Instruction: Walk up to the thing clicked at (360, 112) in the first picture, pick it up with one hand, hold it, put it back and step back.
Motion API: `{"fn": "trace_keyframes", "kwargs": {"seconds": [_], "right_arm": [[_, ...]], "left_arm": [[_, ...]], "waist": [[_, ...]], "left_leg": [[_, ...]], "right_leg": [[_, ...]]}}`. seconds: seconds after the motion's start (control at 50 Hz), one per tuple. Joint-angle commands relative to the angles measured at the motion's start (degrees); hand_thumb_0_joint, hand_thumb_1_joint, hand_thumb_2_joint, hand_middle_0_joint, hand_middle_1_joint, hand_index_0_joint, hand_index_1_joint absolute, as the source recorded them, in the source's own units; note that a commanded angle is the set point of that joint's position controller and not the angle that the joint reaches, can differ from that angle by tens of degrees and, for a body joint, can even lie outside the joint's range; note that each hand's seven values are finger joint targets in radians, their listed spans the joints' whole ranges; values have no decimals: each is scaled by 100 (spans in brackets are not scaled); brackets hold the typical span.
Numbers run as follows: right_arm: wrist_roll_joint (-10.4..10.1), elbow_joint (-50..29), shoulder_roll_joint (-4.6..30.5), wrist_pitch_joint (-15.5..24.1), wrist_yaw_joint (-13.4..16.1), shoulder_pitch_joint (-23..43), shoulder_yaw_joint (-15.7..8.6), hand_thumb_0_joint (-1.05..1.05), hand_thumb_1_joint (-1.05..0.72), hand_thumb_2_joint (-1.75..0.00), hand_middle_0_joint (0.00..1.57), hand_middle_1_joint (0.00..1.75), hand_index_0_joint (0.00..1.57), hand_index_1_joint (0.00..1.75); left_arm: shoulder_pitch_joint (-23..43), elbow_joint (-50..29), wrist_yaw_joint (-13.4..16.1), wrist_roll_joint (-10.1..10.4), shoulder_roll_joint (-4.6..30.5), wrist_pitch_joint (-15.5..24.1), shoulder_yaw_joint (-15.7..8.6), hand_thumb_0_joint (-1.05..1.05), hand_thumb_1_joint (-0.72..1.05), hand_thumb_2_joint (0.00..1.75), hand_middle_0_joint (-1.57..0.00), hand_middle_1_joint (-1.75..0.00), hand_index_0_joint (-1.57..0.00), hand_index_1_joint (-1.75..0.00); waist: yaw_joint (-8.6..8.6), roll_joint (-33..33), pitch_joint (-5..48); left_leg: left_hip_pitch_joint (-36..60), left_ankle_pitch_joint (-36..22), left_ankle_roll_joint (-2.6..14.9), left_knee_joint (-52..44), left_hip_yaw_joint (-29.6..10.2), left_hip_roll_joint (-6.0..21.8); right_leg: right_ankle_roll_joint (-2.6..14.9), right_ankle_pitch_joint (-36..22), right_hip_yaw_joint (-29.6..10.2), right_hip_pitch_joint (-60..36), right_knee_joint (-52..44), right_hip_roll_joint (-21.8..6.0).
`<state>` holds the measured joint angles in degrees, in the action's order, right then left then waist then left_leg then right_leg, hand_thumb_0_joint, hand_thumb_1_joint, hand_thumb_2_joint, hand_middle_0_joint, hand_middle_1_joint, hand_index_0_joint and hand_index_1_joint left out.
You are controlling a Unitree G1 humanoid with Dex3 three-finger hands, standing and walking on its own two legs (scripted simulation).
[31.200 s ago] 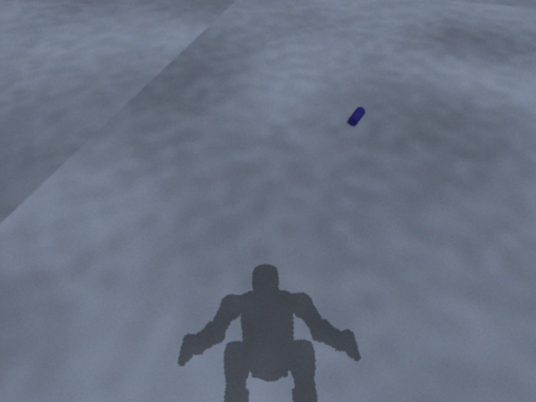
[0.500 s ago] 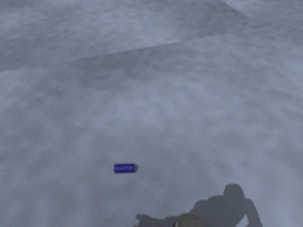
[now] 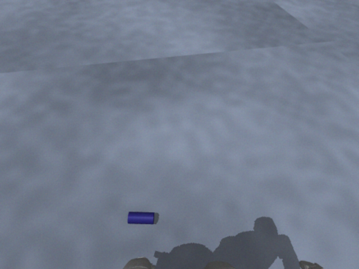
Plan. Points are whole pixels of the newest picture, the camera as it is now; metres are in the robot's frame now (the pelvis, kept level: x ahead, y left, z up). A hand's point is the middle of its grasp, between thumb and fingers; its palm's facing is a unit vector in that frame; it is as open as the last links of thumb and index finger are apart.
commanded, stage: walk up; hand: left
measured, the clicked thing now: (141, 217) +0.44 +0.17 -0.72
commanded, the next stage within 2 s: stand in 1.32 s
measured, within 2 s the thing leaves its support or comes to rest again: neither
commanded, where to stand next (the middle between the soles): +0.09 +0.04 m, yaw -1 degrees
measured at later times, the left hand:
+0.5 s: hand (80, 267) +0.14 +0.24 -0.13, palm faces +0.00 -0.93 -0.37, open 7.4 cm
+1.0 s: hand out of the picture +0.12 +0.24 -0.13, palm faces +0.00 -0.95 -0.33, open 7.4 cm
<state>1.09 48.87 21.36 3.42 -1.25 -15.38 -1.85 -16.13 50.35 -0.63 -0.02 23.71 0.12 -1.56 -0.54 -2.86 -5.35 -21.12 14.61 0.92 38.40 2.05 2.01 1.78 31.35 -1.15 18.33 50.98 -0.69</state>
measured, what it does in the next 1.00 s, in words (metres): stands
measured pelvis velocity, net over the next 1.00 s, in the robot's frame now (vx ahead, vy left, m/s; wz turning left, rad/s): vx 0.05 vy -0.02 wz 0.01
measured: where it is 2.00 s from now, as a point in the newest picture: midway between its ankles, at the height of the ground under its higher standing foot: outside the picture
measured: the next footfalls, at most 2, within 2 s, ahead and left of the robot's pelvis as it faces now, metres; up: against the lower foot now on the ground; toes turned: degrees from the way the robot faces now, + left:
none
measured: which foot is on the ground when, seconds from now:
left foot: down 0.00-1.00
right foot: down 0.00-1.00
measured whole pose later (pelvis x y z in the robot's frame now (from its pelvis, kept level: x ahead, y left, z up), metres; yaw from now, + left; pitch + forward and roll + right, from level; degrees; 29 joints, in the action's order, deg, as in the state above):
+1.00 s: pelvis +0.05 -0.02 +0.03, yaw +1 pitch -3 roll +0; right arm -0.1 66.7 20.0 0.7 -0.9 -5.8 0.4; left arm -5.2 67.1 -0.7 -0.4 20.1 0.5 -0.5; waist 0.2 -0.2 -2.7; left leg -8.3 8.8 -1.6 19.6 1.4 2.7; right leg -1.3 11.5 1.5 4.0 18.0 -1.5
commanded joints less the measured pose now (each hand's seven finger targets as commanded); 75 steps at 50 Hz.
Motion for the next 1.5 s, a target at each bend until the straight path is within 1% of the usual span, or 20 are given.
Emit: {"fn": "trace_keyframes", "kwargs": {"seconds": [0.0, 0.04, 0.08, 0.1, 0.12, 0.14, 0.16, 0.2, 0.24, 0.28, 0.38, 0.54, 0.62, 0.72, 0.82, 0.94, 1.28, 1.34, 1.36, 1.48], "right_arm": [[11, -370, 1646, 78, 164, 150, -414, 0, -90, -90, 20, 30, 20, 30], [-19, -343, 1561, 23, 150, 305, -348, 0, -90, -90, 20, 30, 20, 30], [-107, -312, 1428, -64, 140, 461, -273, 0, -90, -90, 20, 30, 20, 30], [-171, -316, 1204, -87, 134, 486, -193, 0, -90, -90, 20, 30, 20, 30], [-232, -303, 990, -109, 122, 453, -146, 0, -90, -90, 20, 30, 20, 30], [-217, -116, 1027, -147, 146, 407, -169, 0, -90, -90, 20, 30, 20, 30], [-183, 37, 1102, -140, 158, 379, -190, 0, -90, -90, 20, 30, 20, 30], [-176, 194, 1249, -95, 129, 645, -202, 0, -90, -90, 20, 30, 20, 30], [-197, 355, 1235, -81, 115, 667, -159, 0, -90, -90, 20, 30, 20, 30], [-210, 465, 1224, -103, 117, 786, -124, 0, -90, -90, 20, 30, 20, 30], [-189, 782, 1213, -152, 133, 1074, -91, 0, -90, -90, 20, 30, 20, 30], [-140, 1183, 1135, -170, 125, 1326, -30, 0, -90, -90, 20, 30, 20, 30], [-116, 1259, 1121, -170, 112, 1466, -1, 0, -90, -90, 20, 30, 20, 30], [-112, 1344, 1112, -144, 124, 1418, 11, 0, -90, -90, 20, 30, 20, 30], [-106, 1380, 1124, -164, 132, 1350, -8, 0, -90, -90, 20, 30, 20, 30], [-91, 1396, 1113, -161, 133, 1354, -13, 0, -90, -90, 20, 30, 20, 30], [-92, 1353, 1062, -168, 144, 1289, -36, 0, -90, -90, 20, 30, 20, 30], [-52, 1364, 1116, -151, 166, 1317, -42, 0, -90, -90, 20, 30, 20, 30], [-54, 1365, 1057, -145, 165, 1260, -28, 0, -90, -90, 20, 30, 20, 30], [-63, 1348, 1077, -154, 151, 1349, -26, 0, -90, -90, 20, 30, 20, 30]], "left_arm": [[-416, -117, 61, 27, 1067, 187, -323, 0, 90, 90, -20, -30, -20, -30], [-417, 45, 65, 2, 918, 218, -319, 0, 90, 90, -20, -30, -20, -30], [-463, 199, 121, -46, 882, 254, -307, 0, 90, 90, -20, -30, -20, -30], [-367, 205, 151, -90, 1065, 301, -339, 0, 90, 90, -20, -30, -20, -30], [-33, 99, 161, -122, 1391, 358, -359, 0, 90, 90, -20, -30, -20, -30], [435, 106, 120, -59, 1527, 337, -349, 0, 90, 90, -20, -30, -20, -30], [662, 51, 103, -50, 1402, 335, -277, 0, 90, 90, -20, -30, -20, -30], [643, 203, 110, 6, 1181, 329, -184, 0, 90, 90, -20, -30, -20, -30], [711, 342, 110, 14, 1118, 320, -176, 0, 90, 90, -20, -30, -20, -30], [706, 460, 126, 32, 1114, 309, -168, 0, 90, 90, -20, -30, -20, -30], [983, 667, 142, 41, 1049, 247, -134, 0, 90, 90, -20, -30, -20, -30], [1490, 944, 115, 25, 957, 188, -113, 0, 90, 90, -20, -30, -20, -30], [1526, 1082, 92, -11, 953, 170, -107, 0, 90, 90, -20, -30, -20, -30], [1531, 1166, 72, -10, 920, 176, -116, 0, 90, 90, -20, -30, -20, -30], [1573, 1232, 68, -33, 895, 165, -118, 0, 90, 90, -20, -30, -20, -30], [1479, 1303, 61, -28, 847, 152, -119, 0, 90, 90, -20, -30, -20, -30], [1351, 1277, 80, -43, 833, 144, -125, 0, 90, 90, -20, -30, -20, -30], [1215, 1263, 103, -71, 853, 167, -95, 0, 90, 90, -20, -30, -20, -30], [1287, 1250, 109, -59, 882, 167, -97, 0, 90, 90, -20, -30, -20, -30], [1264, 1211, 109, -47, 875, 175, -77, 0, 90, 90, -20, -30, -20, -30]], "waist": [[-29, 1581, 436], [-63, 1523, 666], [-185, 1324, 754], [-196, 936, 886], [-9, 175, 808], [199, -2, 548], [279, 104, 504], [137, 160, 566], [113, 9, 696], [68, 14, 794], [36, 119, 887], [41, 263, 698], [18, 315, 571], [9, 389, 764], [81, 352, 653], [63, 416, 570], [62, 331, 656], [47, 386, 760], [96, 324, 750], [72, 359, 723]], "left_leg": [[558, -681, 1014, -1587, -1635, 1287], [585, -1290, 858, -1190, -1198, 1080], [230, -1374, 620, -788, -1000, 993], [78, -1322, 387, -511, -871, 866], [73, -752, 91, -146, -548, 363], [625, 184, 6, -169, -339, 92], [903, 65, 37, -436, -392, 185], [1099, -917, 175, -612, -533, 382], [1163, -1565, 249, -717, -561, 521], [1178, -1793, 238, -785, -521, 510], [1378, -1807, 169, -1094, -487, 498], [1437, -1535, 59, -1772, -513, 548], [1435, -1112, 34, -1980, -516, 535], [1552, -1310, 0, -2082, -500, 566], [1483, -1045, -2, -2147, -511, 557], [1401, -867, -3, -2264, -585, 566], [1472, -1297, 0, -2209, -591, 550], [1634, -1704, -5, -2138, -571, 645], [1567, -1718, -33, -2176, -570, 623], [1611, -1584, -34, -2180, -545, 614]], "right_leg": [[32, -277, -5, 346, -565, -257], [-6, -802, 251, -165, -1333, -76], [6, -1740, 284, -860, -2276, -20], [123, -2196, -177, -1140, -2504, -343], [408, -2375, -1252, -722, -2793, -1044], [727, -2378, -1403, 10, -2730, -1360], [649, -2614, -1138, 115, -2557, -1255], [270, -2878, -554, 33, -2415, -814], [141, -3123, -325, -346, -2342, -676], [111, -3426, -303, -650, -2406, -683], [75, -3393, -246, -875, -2638, -723], [-11, -2812, -196, -1089, -3199, -709], [-56, -2471, -221, -1046, -3506, -692], [-65, -2719, -200, -1266, -3569, -699], [-73, -2513, -182, -1230, -3679, -683], [-104, -2320, -152, -1158, -3707, -642], [-135, -2685, -106, -1251, -3620, -679], [-134, -2956, -130, -1281, -3621, -773], [-134, -2964, -137, -1313, -3610, -773], [-130, -2835, -139, -1287, -3664, -773]]}}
